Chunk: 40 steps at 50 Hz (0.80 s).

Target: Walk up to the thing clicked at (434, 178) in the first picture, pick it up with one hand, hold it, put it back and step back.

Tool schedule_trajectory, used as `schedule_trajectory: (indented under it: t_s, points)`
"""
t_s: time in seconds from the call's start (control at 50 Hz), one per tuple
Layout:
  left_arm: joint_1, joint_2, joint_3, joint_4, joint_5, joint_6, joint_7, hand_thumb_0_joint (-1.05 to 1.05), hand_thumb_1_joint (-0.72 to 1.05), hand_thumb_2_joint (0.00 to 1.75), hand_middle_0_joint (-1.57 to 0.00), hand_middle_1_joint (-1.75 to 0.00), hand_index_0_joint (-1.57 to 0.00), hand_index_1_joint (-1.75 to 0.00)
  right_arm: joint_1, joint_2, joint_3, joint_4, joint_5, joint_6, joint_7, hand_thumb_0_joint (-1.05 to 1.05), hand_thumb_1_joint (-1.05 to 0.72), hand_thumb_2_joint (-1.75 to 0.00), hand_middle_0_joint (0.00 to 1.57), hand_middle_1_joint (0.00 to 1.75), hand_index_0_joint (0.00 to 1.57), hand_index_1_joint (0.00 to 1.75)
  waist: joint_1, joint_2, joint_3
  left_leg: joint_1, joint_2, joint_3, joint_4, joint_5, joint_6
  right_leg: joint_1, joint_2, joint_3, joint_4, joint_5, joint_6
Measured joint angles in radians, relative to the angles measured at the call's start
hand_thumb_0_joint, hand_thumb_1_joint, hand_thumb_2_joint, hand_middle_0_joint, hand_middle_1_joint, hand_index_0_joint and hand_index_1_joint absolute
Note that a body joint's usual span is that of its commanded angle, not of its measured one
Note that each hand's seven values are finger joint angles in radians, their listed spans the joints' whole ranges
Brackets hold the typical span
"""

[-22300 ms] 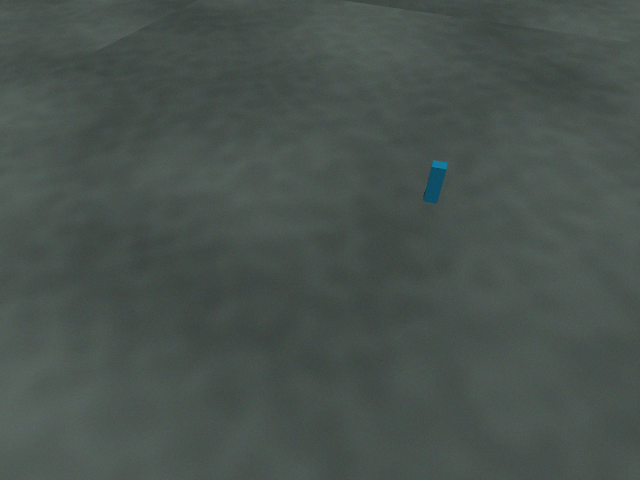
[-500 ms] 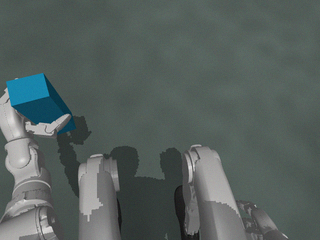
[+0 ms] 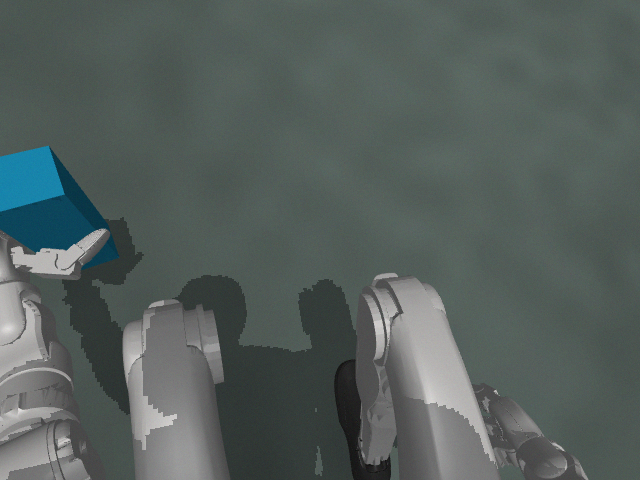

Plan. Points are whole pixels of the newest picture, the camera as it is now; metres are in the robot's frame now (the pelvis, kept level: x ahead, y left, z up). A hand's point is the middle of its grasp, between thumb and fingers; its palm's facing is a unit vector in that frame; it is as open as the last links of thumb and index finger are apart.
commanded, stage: crouch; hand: left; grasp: from the side
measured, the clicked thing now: (60, 221) +0.42 +0.27 -0.07
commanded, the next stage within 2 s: lower in 0.16 s
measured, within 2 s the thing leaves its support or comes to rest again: rests again in 1.98 s
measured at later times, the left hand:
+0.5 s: hand (69, 233) +0.42 +0.28 -0.12, palm faces +0.33 -0.94 -0.01, open 9.6 cm
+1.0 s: hand (80, 242) +0.43 +0.28 -0.17, palm faces +0.34 -0.94 +0.01, open 9.6 cm
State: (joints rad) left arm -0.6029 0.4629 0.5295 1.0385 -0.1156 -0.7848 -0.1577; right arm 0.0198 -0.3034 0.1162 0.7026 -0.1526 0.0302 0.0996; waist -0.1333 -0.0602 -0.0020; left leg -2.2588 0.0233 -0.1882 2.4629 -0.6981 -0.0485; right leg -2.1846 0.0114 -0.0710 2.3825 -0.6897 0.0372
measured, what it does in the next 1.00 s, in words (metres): stands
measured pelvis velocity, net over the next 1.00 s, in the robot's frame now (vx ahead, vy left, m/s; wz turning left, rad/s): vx -0.01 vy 0.01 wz -0.09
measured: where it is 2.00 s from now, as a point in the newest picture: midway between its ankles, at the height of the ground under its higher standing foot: (287, 464)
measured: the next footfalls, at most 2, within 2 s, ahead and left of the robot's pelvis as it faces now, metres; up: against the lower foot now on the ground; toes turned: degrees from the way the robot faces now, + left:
none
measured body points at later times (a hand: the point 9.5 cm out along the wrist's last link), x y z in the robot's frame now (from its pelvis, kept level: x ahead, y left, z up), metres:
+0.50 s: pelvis +0.00 +0.00 -0.02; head +0.22 +0.10 +0.35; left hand +0.40 +0.33 -0.12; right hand +0.14 -0.27 -0.12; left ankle +0.08 +0.14 -0.29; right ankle +0.10 -0.13 -0.28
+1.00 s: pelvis -0.01 +0.01 -0.03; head +0.23 +0.14 +0.33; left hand +0.40 +0.33 -0.16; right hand +0.14 -0.26 -0.10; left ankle +0.08 +0.14 -0.29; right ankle +0.10 -0.13 -0.28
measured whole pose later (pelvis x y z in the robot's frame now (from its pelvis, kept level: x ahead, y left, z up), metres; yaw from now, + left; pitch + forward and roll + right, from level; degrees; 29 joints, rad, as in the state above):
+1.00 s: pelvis -0.01 +0.01 -0.03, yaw -5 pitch +18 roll -13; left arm -0.60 0.65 0.59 1.25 -0.12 -0.98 -0.09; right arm -0.11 -0.35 0.33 0.63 -0.28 0.04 0.15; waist -0.21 -0.18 0.20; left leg -2.26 0.01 -0.31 2.63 -0.71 -0.04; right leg -2.14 0.05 -0.15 2.45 -0.66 0.07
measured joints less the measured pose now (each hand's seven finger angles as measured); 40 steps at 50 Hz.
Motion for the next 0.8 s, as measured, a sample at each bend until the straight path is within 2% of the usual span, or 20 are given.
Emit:
schedule_trajectory:
  t_s: [0.32,0.4,0.6,0.8]
  points:
    - [0.023,0.029,0.007,-0.014,-0.013,-0.024,0.003,0.00,-0.42,0.98,-0.83,-1.16,-0.83,-1.15,-0.028,-0.013,0.038,-0.012,-0.024,0.017,0.020,0.00,-0.93,-0.90,0.21,0.30,0.20,0.30,-0.008,-0.017,0.052,-0.021,-0.006,-0.031,0.058,-0.006,-0.003,-0.011,0.008,-0.019,0.038,0.002,0.007]
    - [0.018,0.043,0.009,0.026,-0.021,-0.041,0.009,0.00,-0.42,0.98,-0.83,-1.16,-0.83,-1.15,-0.037,-0.017,0.059,-0.014,-0.031,0.017,0.026,0.00,-0.93,-0.90,0.21,0.30,0.20,0.30,-0.016,-0.022,0.066,-0.023,-0.006,-0.039,0.072,-0.007,-0.002,-0.011,0.011,-0.025,0.046,0.005,0.010]
    - [0.009,0.103,0.053,0.108,-0.016,-0.107,0.019,0.00,-0.43,0.98,-0.84,-1.15,-0.83,-1.15,-0.070,-0.024,0.124,-0.036,-0.068,0.013,0.035,0.00,-0.93,-0.90,0.21,0.30,0.20,0.30,-0.048,-0.065,0.126,-0.020,-0.005,-0.075,0.121,-0.013,-0.004,0.000,0.027,-0.048,0.067,0.017,0.019]
    - [0.011,0.152,0.058,0.148,-0.015,-0.149,0.034,0.00,-0.43,0.98,-0.84,-1.15,-0.84,-1.14,-0.094,-0.039,0.173,-0.052,-0.101,0.012,0.040,0.00,-0.93,-0.90,0.21,0.30,0.20,0.30,-0.062,-0.097,0.170,-0.011,-0.010,-0.101,0.147,-0.016,0.001,0.027,0.032,-0.067,0.070,0.018,0.022]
